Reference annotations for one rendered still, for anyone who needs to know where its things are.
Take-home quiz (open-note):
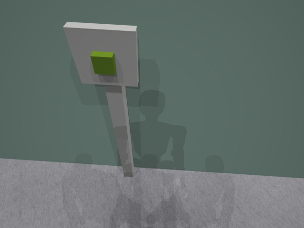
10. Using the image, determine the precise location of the panel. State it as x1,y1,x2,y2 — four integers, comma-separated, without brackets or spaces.
63,22,139,177

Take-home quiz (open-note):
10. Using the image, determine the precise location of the button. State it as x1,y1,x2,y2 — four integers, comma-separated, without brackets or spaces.
90,51,116,75

